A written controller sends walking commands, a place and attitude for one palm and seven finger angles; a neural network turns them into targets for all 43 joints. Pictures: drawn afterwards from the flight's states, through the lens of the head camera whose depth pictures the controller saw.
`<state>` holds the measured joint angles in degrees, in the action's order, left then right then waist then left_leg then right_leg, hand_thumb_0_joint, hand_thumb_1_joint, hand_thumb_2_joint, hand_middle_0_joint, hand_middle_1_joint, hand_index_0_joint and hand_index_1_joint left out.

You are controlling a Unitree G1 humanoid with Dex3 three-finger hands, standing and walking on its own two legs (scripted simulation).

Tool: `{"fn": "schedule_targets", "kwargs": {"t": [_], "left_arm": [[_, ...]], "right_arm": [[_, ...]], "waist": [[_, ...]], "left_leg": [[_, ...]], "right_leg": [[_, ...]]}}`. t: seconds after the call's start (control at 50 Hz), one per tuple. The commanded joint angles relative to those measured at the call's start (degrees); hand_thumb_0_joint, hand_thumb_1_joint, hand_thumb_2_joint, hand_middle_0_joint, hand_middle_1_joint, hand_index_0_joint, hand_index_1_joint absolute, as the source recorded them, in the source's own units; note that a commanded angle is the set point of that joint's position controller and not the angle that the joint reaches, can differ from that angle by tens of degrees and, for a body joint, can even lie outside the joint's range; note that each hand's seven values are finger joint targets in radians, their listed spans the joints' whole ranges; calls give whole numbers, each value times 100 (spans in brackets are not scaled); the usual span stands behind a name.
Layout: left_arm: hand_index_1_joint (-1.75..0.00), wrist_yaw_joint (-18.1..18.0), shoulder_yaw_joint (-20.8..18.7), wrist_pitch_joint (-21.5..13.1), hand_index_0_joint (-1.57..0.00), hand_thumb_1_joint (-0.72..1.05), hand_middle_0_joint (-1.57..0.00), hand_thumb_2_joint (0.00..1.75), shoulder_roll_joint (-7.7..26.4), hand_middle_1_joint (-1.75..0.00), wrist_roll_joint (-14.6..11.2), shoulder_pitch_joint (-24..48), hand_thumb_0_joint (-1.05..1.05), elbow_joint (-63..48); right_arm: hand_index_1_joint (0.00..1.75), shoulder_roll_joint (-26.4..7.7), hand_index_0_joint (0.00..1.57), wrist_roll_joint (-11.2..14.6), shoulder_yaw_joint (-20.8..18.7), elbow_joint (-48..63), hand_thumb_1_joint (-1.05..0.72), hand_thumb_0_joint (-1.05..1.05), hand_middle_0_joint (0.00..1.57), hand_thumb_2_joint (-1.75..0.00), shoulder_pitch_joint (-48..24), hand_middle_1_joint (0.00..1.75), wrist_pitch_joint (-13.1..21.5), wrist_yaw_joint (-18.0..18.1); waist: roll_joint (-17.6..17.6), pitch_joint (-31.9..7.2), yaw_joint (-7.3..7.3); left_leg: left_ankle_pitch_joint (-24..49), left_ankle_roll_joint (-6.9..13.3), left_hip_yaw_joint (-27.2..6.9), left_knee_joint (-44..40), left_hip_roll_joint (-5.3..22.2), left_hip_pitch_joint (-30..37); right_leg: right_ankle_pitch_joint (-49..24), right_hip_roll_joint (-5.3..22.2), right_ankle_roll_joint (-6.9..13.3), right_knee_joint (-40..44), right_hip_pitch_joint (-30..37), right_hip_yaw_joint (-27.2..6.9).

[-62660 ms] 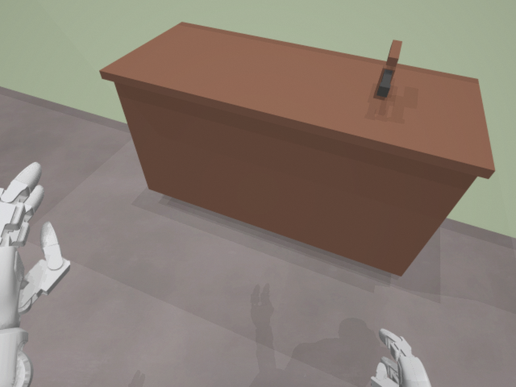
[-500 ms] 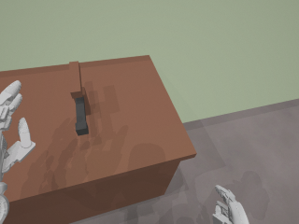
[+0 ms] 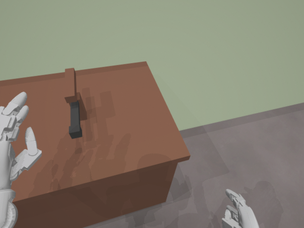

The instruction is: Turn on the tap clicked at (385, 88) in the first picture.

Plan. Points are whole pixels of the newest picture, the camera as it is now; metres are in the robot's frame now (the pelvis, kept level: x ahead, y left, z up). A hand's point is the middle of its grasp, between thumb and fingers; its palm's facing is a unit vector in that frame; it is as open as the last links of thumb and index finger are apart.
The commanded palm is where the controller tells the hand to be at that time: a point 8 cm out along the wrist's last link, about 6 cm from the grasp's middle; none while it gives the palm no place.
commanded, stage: come to a stop and stand still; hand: left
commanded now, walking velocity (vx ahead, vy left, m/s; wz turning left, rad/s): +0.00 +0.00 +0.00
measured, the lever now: (75, 131) +0.34 +0.25 +0.05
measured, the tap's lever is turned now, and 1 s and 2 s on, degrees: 0 0 0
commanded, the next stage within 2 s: look again from close up in 0.86 s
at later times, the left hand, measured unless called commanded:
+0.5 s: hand (28, 149) +0.23 +0.27 +0.15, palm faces +0.36 -0.85 -0.39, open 7.4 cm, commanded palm +0.16 +0.29 +0.17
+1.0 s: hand (20, 146) +0.23 +0.28 +0.15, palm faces +0.38 -0.86 -0.36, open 7.4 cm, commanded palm +0.17 +0.31 +0.17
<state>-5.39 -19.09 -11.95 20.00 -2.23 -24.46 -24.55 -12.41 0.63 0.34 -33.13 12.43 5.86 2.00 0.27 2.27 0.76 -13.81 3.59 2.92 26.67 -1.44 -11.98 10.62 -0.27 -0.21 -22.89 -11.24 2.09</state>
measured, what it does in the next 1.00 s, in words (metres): stands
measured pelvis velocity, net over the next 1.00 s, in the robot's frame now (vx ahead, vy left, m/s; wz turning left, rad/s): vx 0.01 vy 0.03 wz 0.00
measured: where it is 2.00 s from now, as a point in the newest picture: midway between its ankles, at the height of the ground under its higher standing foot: outside the picture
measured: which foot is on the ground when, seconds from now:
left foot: down 0.00-1.00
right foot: down 0.00-1.00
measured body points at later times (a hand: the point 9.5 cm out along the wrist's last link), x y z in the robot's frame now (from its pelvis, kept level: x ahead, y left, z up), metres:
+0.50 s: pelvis +0.00 +0.01 +0.00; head +0.04 +0.04 +0.44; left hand +0.20 +0.31 +0.17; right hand +0.17 -0.21 -0.08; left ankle +0.01 +0.07 -0.74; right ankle +0.02 -0.12 -0.74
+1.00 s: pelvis +0.01 +0.03 +0.00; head +0.04 +0.07 +0.44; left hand +0.20 +0.33 +0.17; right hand +0.20 -0.19 -0.07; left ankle +0.01 +0.07 -0.74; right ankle +0.02 -0.12 -0.74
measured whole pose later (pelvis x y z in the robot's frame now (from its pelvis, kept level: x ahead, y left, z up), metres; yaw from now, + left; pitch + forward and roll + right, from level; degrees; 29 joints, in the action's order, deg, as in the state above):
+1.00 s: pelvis +0.01 +0.03 +0.00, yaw +0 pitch -1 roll -2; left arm -5.1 -21.2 -13.7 21.0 -2.3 -23.2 -27.7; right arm -10.6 0.2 1.2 -32.0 10.7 6.3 1.0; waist -2.2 5.2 1.8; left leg -15.2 5.8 3.5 27.6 -3.4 -11.8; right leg 11.6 1.8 -2.6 -23.3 -10.7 1.5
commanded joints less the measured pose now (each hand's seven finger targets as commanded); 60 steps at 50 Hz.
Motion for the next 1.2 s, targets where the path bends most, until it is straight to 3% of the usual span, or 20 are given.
{"fn": "schedule_targets", "kwargs": {"t": [0.0,0.06,0.08,0.1,0.12,0.14,0.16,0.2,0.22,0.3,0.32,0.44,0.54,0.6,0.68,0.86,1.02,1.04,1.16,1.18], "left_arm": [[-30,-143,-704,-312,-20,90,-20,90,1070,-30,-60,383,0,-1252],[-30,-147,-679,-310,-20,90,-20,90,1056,-30,-60,403,0,-1272],[-30,-164,-3962,-866,-20,90,-20,90,5603,-30,823,6120,0,-2647],[-30,107,-1712,-608,-20,90,-20,90,2023,-30,221,2730,0,808],[-30,167,-761,-441,-20,90,-20,90,795,-30,-67,1453,0,856],[-30,179,-678,-550,-20,90,-20,90,994,-30,-30,1636,0,-238],[-30,170,-621,-603,-20,90,-20,90,1014,-30,-59,1162,0,-623],[-30,133,-399,-621,-20,90,-20,90,845,-30,-75,502,0,-1151],[-30,81,-486,-586,-20,90,-20,90,855,-30,-111,156,0,-1049],[-30,-21,-1111,-613,-20,90,-20,90,1356,-30,-109,337,0,-924],[-30,-49,-1347,-644,-20,90,-20,90,1618,-30,-110,587,0,-1082],[-30,5,-911,-735,-20,90,-20,90,1225,-30,-78,1116,0,-1394],[-30,-46,-600,-652,-20,90,-20,90,882,-30,-18,734,0,-1471],[-30,-73,-734,-606,-20,90,-20,90,991,-30,-6,592,0,-1419],[-30,-66,-843,-596,-20,90,-20,90,1078,-30,-23,537,0,-1504],[-30,-62,-748,-519,-20,90,-20,90,1007,-30,-49,502,0,-1606],[-30,-116,-816,-488,-20,90,-20,90,1069,-30,-31,473,0,-1500],[-30,-89,-672,-487,-20,90,-20,90,906,-30,-45,446,0,-1386],[-30,-106,-718,-521,-20,90,-20,90,992,-30,-20,529,0,-1505],[-30,-105,-761,-523,-20,90,-20,90,1033,-30,-16,490,0,-1491]], "right_arm": [[30,-667,20,36,-292,902,-90,0,20,-90,-493,30,329,45],[30,-663,20,37,-281,897,-90,0,20,-90,-498,30,335,46],[30,-747,20,-303,-208,755,-90,0,20,-90,100,30,583,13],[30,-175,20,-87,-3,478,-90,0,20,-90,-374,30,537,18],[30,-512,20,123,-376,740,-90,0,20,-90,-254,30,522,-52],[30,-636,20,86,-390,920,-90,0,20,-90,-132,30,537,-107],[30,-644,20,89,-375,913,-90,0,20,-90,-245,30,548,-186],[30,-656,20,84,-343,980,-90,0,20,-90,-406,30,577,-292],[30,-632,20,112,-310,925,-90,0,20,-90,-497,30,565,-309],[30,-657,20,44,-288,969,-90,0,20,-90,-521,30,519,-131],[30,-670,20,52,-273,936,-90,0,20,-90,-591,30,491,-88],[30,-606,20,18,-250,907,-90,0,20,-90,-536,30,634,2],[30,-623,20,-4,-282,808,-90,0,20,-90,-471,30,690,-72],[30,-650,20,-7,-313,826,-90,0,20,-90,-458,30,609,-84],[30,-630,20,-5,-313,893,-90,0,20,-90,-474,30,484,-76],[30,-640,20,-1,-299,984,-90,0,20,-90,-489,30,373,-53],[30,-634,20,28,-287,940,-90,0,20,-90,-570,30,359,-17],[30,-637,20,-6,-271,937,-90,0,20,-90,-530,30,343,-20],[30,-647,20,10,-302,947,-90,0,20,-90,-515,30,368,-11],[30,-644,20,9,-307,950,-90,0,20,-90,-507,30,372,-8]], "waist": [[27,-728,24],[226,-742,24],[-641,148,163],[-513,-1075,37],[735,-1286,114],[1019,-1436,102],[1006,-1362,139],[501,-1056,185],[282,-923,190],[-480,-475,158],[-300,-412,126],[482,-762,78],[345,-998,74],[276,-969,73],[484,-923,55],[528,-865,42],[349,-817,57],[247,-787,47],[511,-669,47],[373,-712,56]], "left_leg": [[458,-162,-720,-524,624,43],[525,-177,-759,-630,671,60],[917,-148,-356,128,654,-804],[1117,-171,-550,-147,303,58],[1434,-331,-411,-334,452,557],[1496,-276,-411,-248,598,423],[1485,-230,-521,-297,658,286],[1072,-207,-581,-436,672,-121],[819,-201,-599,-545,705,-230],[-189,-195,-666,-690,618,-554],[-315,-197,-692,-740,624,-516],[205,-167,-736,-702,635,-138],[1437,-313,-673,-472,669,241],[1902,-416,-685,-416,716,236],[2407,-526,-693,-437,789,302],[1795,-538,-683,-596,796,140],[1282,-517,-701,-648,717,33],[1061,-484,-713,-702,707,-33],[743,-465,-786,-850,736,-202],[736,-452,-777,-815,748,-212]], "right_leg": [[-480,600,263,398,277,-732],[-535,548,242,310,324,-642],[-893,491,-82,706,-435,-641],[-902,734,408,201,-116,-692],[-1053,508,429,-227,177,-684],[-1007,517,293,-293,349,-720],[-943,522,228,-299,455,-687],[-711,478,191,-239,559,-625],[-551,433,184,-278,543,-493],[175,424,156,117,250,-576],[307,406,154,126,142,-544],[-299,405,165,-52,379,-447],[-1005,380,148,-112,483,-340],[-1194,380,151,-138,536,-315],[-1103,345,147,-225,482,-189],[-921,340,133,-133,609,-172],[-893,374,127,-1,679,-215],[-805,374,128,42,678,-206],[-646,346,130,-22,728,-213],[-683,365,125,-14,784,-213]]}}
